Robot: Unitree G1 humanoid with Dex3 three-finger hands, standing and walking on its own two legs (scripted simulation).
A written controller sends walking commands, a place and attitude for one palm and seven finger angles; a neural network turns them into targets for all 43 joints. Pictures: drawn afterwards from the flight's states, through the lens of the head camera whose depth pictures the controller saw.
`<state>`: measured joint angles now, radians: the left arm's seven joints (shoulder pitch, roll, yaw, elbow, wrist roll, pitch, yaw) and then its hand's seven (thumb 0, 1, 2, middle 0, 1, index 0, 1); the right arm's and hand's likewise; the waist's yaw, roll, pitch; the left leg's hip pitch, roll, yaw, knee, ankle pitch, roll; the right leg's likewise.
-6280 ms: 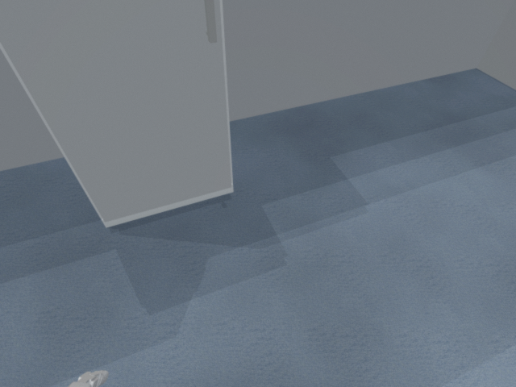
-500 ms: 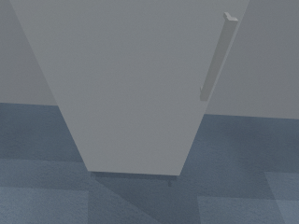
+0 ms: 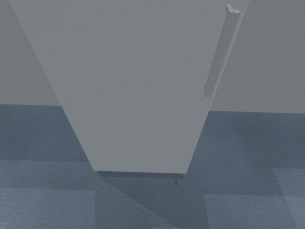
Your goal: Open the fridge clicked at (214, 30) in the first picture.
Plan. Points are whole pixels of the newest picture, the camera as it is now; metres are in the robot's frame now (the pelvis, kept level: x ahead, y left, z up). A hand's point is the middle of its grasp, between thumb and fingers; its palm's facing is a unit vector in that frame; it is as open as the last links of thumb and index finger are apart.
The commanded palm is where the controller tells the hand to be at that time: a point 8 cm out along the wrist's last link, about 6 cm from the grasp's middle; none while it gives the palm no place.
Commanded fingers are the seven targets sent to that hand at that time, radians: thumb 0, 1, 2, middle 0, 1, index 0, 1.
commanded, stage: look again from close up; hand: right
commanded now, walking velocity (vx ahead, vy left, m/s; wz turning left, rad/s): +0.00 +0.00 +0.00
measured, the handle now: (216, 56) +0.55 -0.15 +0.19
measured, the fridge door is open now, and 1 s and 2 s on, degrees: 0 0 0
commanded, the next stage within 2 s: shuffle to correct the standing spot in 0.18 s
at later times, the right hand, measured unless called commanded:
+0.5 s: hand out of the picture +0.01 -0.19 -0.18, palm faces +0.03 +0.98 -0.20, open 7.4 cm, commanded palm none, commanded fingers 0.00 -0.90 -0.90 0.20 0.30 0.20 0.30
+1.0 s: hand out of the picture +0.14 -0.18 -0.18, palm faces +0.07 +0.96 -0.27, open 7.3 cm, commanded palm none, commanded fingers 0.00 -0.90 -0.90 0.20 0.30 0.20 0.30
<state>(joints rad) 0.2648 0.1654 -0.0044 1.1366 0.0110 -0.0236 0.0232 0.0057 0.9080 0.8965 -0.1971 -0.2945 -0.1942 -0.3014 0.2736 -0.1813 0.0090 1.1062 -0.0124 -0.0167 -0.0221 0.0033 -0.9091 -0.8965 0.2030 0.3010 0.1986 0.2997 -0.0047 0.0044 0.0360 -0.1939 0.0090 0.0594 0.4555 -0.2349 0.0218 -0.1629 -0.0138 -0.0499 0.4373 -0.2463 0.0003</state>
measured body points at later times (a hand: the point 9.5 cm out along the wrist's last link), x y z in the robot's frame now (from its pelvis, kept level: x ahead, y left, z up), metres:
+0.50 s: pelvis +0.02 +0.00 -0.01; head +0.02 +0.00 +0.44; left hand +0.01 +0.22 -0.17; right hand +0.01 -0.24 -0.16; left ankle +0.01 +0.10 -0.74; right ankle -0.01 -0.12 -0.74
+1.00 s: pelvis +0.07 +0.01 -0.01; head +0.12 +0.02 +0.43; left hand +0.05 +0.23 -0.18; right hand +0.14 -0.24 -0.16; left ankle +0.13 +0.11 -0.74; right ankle +0.01 -0.11 -0.70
